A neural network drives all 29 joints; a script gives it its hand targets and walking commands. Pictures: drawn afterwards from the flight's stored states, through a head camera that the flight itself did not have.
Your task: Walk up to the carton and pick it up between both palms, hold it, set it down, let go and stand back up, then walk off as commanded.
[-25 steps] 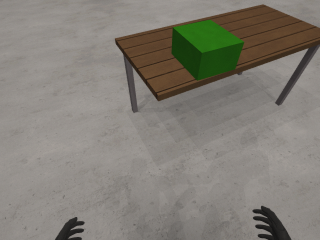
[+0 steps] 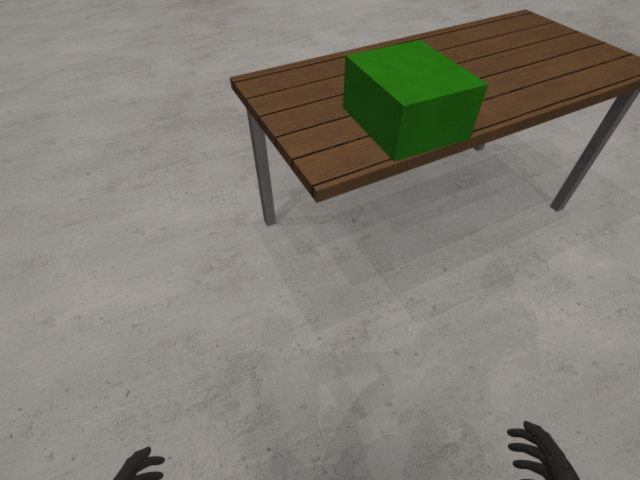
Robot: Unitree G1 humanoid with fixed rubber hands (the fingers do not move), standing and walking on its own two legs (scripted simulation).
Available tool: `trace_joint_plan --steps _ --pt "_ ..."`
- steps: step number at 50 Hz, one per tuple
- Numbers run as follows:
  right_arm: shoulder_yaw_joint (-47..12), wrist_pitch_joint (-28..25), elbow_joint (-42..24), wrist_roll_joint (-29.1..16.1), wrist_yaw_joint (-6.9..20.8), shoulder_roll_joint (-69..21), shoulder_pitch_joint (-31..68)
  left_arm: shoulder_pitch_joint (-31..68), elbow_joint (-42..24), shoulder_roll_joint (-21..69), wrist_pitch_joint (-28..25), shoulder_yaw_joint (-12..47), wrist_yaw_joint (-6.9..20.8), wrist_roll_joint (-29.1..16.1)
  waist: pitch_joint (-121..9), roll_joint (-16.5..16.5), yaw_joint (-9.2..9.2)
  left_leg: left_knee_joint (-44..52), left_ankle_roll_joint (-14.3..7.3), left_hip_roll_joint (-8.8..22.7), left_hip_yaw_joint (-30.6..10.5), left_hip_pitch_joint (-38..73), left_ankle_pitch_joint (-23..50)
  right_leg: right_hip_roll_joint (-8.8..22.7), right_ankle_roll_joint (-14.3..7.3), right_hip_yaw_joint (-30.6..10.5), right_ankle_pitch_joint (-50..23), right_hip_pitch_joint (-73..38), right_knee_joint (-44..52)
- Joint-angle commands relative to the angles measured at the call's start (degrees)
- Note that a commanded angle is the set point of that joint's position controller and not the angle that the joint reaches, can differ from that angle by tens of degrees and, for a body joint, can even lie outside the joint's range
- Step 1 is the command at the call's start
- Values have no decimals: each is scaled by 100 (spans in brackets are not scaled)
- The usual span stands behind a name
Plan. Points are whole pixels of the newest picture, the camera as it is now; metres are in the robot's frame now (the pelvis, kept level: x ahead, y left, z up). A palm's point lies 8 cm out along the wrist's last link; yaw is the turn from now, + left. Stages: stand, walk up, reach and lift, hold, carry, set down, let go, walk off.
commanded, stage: stand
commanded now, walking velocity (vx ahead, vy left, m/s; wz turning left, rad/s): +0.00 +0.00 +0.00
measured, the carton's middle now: (407, 97) +1.00 -0.21 -0.04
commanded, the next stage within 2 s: walk up in 0.14 s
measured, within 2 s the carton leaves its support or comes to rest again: neither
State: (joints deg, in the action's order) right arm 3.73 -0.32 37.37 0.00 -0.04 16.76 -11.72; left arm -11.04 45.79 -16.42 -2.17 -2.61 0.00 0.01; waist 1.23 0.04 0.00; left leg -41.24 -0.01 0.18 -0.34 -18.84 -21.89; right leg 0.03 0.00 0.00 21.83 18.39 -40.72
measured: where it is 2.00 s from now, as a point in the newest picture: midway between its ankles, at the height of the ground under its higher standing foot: (433, 450)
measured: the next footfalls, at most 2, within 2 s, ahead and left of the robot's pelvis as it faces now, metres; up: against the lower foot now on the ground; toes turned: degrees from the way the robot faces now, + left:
right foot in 0.70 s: +0.19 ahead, -0.21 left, +0.00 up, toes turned +4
left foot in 1.24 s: +0.22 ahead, -0.09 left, +0.00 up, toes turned +22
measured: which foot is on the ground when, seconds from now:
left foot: down 0.00-0.70, up 0.72-1.00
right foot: down 0.00-0.36, up 0.38-0.68, down 0.70-1.00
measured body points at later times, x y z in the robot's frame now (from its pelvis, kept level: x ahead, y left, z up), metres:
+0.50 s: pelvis +0.00 -0.03 +0.00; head +0.02 -0.01 +0.45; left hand +0.14 +0.28 -0.10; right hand +0.08 -0.35 -0.08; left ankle +0.00 +0.12 -0.72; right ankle +0.03 -0.14 -0.68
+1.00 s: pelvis +0.09 -0.20 +0.01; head +0.11 -0.19 +0.46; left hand +0.14 +0.15 -0.09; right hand +0.25 -0.53 -0.07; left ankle +0.08 -0.03 -0.65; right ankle +0.15 -0.22 -0.72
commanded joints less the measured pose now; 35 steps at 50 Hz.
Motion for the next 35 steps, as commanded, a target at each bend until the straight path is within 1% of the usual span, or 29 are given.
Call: trace_joint_plan --steps 1,16,17,18,19,20,21,22,23,24,25,26,27,29,30,31,32,33,34,35 --pt "261 -282 -86 125 -64 1309 249 526 -407 -1406 -170 -288 -64 182 -175 127 12 728 -460 467 -465 298 1504 515 -468 -625 -1455 -45 838" --pt "241 -272 157 113 -60 1328 295 591 -165 -1429 -156 -266 -60 176 -40 138 17 874 -451 477 -519 268 1321 532 -464 -691 -1252 -20 1008" --pt "573 -442 498 47 -140 2333 -1333 772 -802 -2115 -26 -644 238 528 -246 586 171 1359 -959 996 -2039 474 -739 275 -446 -371 1383 509 -4" --pt "739 -522 672 93 -177 2799 -1825 1018 -911 -1897 65 -675 340 587 193 -381 441 2323 -1474 1667 -3936 1211 -2548 -129 -261 -324 2008 2112 -1366" --pt "782 -602 663 129 -245 2912 -1890 1358 -1098 -1818 122 -675 402 632 642 -375 521 2853 -1779 2164 -4806 1474 -3199 149 -182 -793 1628 3149 -2204" --pt "741 -663 574 111 -307 2803 -1686 1357 -1122 -1777 123 -666 455 581 822 27 381 2733 -1825 2148 -4706 1571 -2996 366 -180 -1027 1075 3563 -2345" --pt "693 -708 512 134 -334 2628 -1548 1259 -1105 -1719 101 -675 496 547 821 198 255 2585 -1739 1984 -4351 1574 -2471 456 -178 -1047 611 3668 -2340" --pt "657 -744 472 158 -352 2519 -1437 1113 -1138 -1672 81 -671 533 544 636 178 155 2456 -1621 1823 -3925 1589 -1908 514 -147 -1021 377 3554 -2288" --pt "635 -770 434 162 -367 2481 -1376 1035 -1196 -1617 84 -668 575 541 420 6 119 2339 -1536 1702 -3504 1597 -1319 553 -122 -976 316 3344 -2198" --pt "631 -782 392 167 -377 2485 -1350 974 -1238 -1583 100 -682 612 531 261 -263 113 2244 -1493 1617 -3174 1494 -737 526 -85 -848 334 3098 -2130" --pt "635 -792 346 178 -393 2515 -1323 955 -1324 -1570 126 -704 640 515 170 -527 94 2137 -1474 1605 -2980 1327 -310 544 -57 -805 372 2914 -2038" --pt "642 -799 304 193 -414 2556 -1302 975 -1414 -1573 150 -725 665 501 131 -695 74 2051 -1482 1628 -2886 1132 -79 580 -52 -807 405 2772 -1941" --pt "652 -804 257 208 -439 2611 -1263 1021 -1503 -1592 167 -745 687 486 130 -784 49 1983 -1505 1677 -2854 927 19 621 -65 -830 425 2657 -1844" --pt "665 -810 175 221 -488 2717 -1156 1082 -1629 -1661 169 -780 721 450 142 -791 -14 1815 -1488 1722 -2704 511 142 697 -111 -873 289 2349 -1556" --pt "661 -805 132 210 -505 2750 -1045 1007 -1640 -1698 156 -797 726 425 72 -793 -86 1695 -1428 1702 -2537 267 301 711 -113 -852 158 1996 -1356" --pt "642 -793 90 204 -514 2761 -846 746 -1590 -1741 146 -831 717 389 -68 -826 -260 1540 -1311 1644 -2315 -77 549 698 -89 -786 49 1371 -1136" --pt "607 -767 45 206 -512 2726 -557 276 -1465 -1760 144 -872 695 350 -237 -854 -549 1247 -1111 1482 -1946 -529 859 637 -78 -648 -51 483 -741" --pt "546 -711 -5 232 -510 2580 -231 -594 -1196 -1769 134 -939 655 318 -482 -605 -1027 364 -817 1083 -1277 -1314 965 537 -46 -513 -344 -1007 26" --pt "414 -665 -10 273 -528 2088 -263 -1672 -878 -2057 99 -1093 559 337 -682 441 -1552 -1641 -505 418 -757 -2191 598 476 63 -780 -30 -2248 577" --pt "176 -637 -94 218 -548 1511 -352 -1982 -856 -2491 72 -1162 450 458 -222 2163 -1647 -3275 -373 -533 -717 -3367 -1520 1264 172 -2330 1370 -1930 1488"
